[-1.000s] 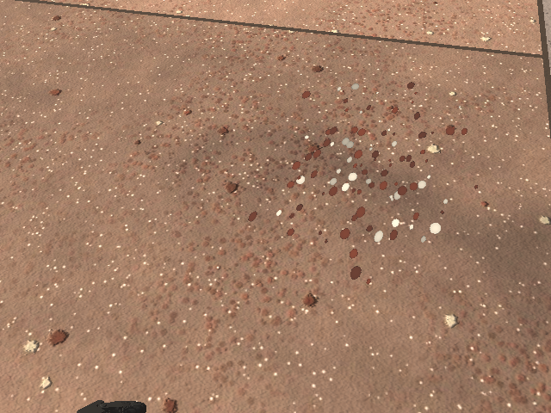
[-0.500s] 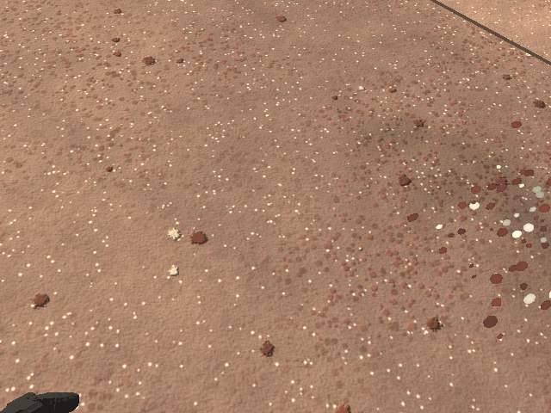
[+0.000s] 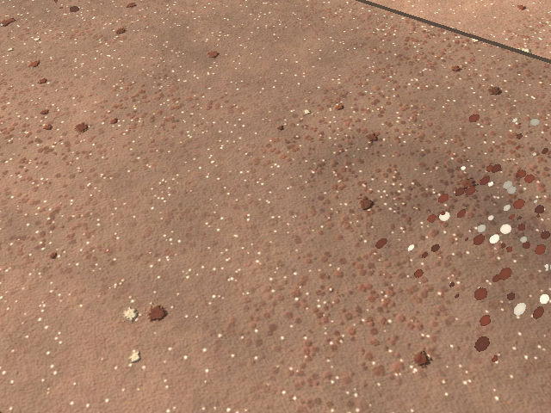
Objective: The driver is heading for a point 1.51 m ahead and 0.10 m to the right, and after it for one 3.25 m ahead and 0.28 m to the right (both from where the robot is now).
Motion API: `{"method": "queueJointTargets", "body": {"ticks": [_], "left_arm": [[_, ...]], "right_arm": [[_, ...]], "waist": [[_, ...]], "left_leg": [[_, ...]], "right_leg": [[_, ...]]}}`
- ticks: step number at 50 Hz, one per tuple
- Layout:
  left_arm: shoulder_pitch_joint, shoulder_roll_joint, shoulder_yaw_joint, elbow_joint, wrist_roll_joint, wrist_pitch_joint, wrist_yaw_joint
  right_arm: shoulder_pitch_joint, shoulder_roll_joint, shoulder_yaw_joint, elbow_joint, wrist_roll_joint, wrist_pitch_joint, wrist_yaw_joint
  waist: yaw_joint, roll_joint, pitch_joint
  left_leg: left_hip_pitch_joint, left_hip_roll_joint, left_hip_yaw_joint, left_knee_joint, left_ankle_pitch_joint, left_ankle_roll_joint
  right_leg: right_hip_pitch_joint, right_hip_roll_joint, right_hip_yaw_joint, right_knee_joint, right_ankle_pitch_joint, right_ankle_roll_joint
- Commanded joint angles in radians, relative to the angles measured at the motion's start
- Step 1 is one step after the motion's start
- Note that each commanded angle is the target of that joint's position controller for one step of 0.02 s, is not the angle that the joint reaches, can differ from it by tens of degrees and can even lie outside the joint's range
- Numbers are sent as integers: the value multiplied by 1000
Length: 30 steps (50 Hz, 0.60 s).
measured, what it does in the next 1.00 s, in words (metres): walks ahead: left foot, then right foot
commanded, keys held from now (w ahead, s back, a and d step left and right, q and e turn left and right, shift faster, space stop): e+shift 0.22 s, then w+e+shift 0.06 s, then w+shift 0.10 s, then w+q+shift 0.62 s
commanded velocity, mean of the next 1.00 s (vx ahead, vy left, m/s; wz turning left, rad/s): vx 0.58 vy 0.00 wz -0.04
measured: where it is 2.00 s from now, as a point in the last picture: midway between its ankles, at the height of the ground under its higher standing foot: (250, 132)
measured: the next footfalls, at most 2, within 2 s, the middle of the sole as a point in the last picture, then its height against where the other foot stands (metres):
left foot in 0.42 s outside the picture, level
right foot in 0.82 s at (405, 385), level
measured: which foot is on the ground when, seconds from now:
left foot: up 0.00-0.40, down 0.42-0.84, up 0.86-1.00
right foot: down 0.00-0.42, up 0.44-0.80, down 0.82-1.00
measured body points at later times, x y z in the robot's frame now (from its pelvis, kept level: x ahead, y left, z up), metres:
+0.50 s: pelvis +0.20 +0.01 +0.01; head +0.20 +0.02 +0.46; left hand +0.43 +0.21 -0.09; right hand +0.21 -0.30 -0.07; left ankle +0.24 +0.11 -0.73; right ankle +0.07 -0.08 -0.68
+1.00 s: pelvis +0.50 -0.10 +0.01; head +0.52 -0.09 +0.46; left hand +0.62 +0.18 -0.09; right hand +0.61 -0.39 -0.09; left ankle +0.47 +0.01 -0.63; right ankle +0.44 -0.24 -0.73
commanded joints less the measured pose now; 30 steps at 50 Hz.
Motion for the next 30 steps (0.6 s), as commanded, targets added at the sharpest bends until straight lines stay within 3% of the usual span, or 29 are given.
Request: {"method": "queueJointTargets", "body": {"ticks": [1, 4, 7, 11, 12, 14, 18, 20, 21, 22, 23, 24, 25, 27, 30], "left_arm": [[39, 158, 42, -94, -12, 17, 29], [-13, 168, 45, -116, 3, 39, 53], [3, 187, 54, -111, -11, 58, 71], [-9, 184, 56, -117, -21, 82, 87], [-4, 176, 53, -118, -23, 83, 88], [18, 172, 48, -117, -26, 76, 80], [50, 127, 25, -92, -6, 47, 57], [64, 72, 1, -74, 3, 33, 47], [66, 22, -19, -73, 9, 22, 42], [69, -29, -38, -104, -6, 4, 39], [9, 43, -25, -128, -25, -12, 51], [-30, 100, -12, -128, -23, -27, 50], [-53, 95, -15, -117, -6, -45, 46], [-122, 66, -21, -132, 23, -79, 38], [-183, 30, -26, -150, 24, -99, 26]], "right_arm": [[-79, -124, -29, -116, -13, -34, -2], [-47, -86, -24, -89, -19, -22, -3], [-63, -72, -19, -76, -13, -15, -12], [-126, -72, -22, -75, -3, -13, -13], [-139, -70, -21, -73, 3, -18, -7], [-201, -74, -22, -86, 21, -36, 7], [-173, -99, -38, -64, 31, -89, 22], [-71, -94, -47, -25, 31, -108, 22], [32, -113, -53, -4, 23, -116, 18], [143, -186, -68, 21, -5, -115, 20], [199, -193, -73, 42, -3, -114, 40], [181, -147, -57, 37, 16, -113, 49], [192, -119, -47, 33, 23, -108, 51], [232, -103, -38, 37, 28, -92, 46], [257, -64, -19, 49, 42, -73, 28]], "waist": [[34, -62, -148], [-13, -99, -137], [-7, -95, -176], [8, -136, -168], [17, -136, -179], [53, -169, -135], [60, -219, -95], [7, -191, -83], [-35, -133, -114], [-43, 104, -128], [-75, 189, -44], [-66, 115, 43], [-70, 81, 48], [-82, 64, 40], [-79, 113, 30]], "left_leg": [[-348, 60, -67, 58, 99, -1], [-234, 27, -43, -80, 168, -36], [-220, -10, -56, -206, 226, -73], [-197, -37, -91, -337, 307, -81], [-186, -35, -98, -377, 326, -78], [-175, -25, -112, -479, 328, -60], [20, 13, -68, -618, 323, -17], [215, 34, -27, -707, 339, 27], [369, 118, -138, -724, 236, 82], [511, 268, -485, -870, -139, 209], [494, 378, -817, -979, -353, 303], [456, 371, -792, -976, -313, 306], [461, 321, -698, -966, -226, 293], [459, 242, -569, -968, -58, 273], [396, 181, -474, -984, 101, 266]], "right_leg": [[386, -275, 461, -275, 163, -191], [261, -195, 377, -265, 386, -174], [273, -170, 389, -226, 449, -156], [266, -134, 452, -193, 330, -105], [266, -129, 477, -213, 148, -106], [257, -133, 562, -272, -262, -123], [225, -151, 585, -255, -332, -135], [144, -121, 527, -188, -359, -114], [50, -79, 453, -34, -383, -85], [-138, 39, 251, 236, -324, -26], [-317, 27, 190, 443, -335, 3], [-393, -21, 168, 509, -272, 8], [-405, -42, 146, 528, -207, 8], [-402, -77, 113, 455, -117, 15], [-319, -71, 76, 273, -54, 53]]}}
Keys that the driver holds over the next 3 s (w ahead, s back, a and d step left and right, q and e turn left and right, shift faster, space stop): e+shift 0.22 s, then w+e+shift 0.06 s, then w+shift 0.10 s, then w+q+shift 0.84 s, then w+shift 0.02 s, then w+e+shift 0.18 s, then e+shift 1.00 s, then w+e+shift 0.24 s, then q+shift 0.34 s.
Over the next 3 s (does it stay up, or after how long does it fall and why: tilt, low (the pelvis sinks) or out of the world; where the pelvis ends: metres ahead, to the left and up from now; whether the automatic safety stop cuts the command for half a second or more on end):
stays up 1.35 -0.05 0.02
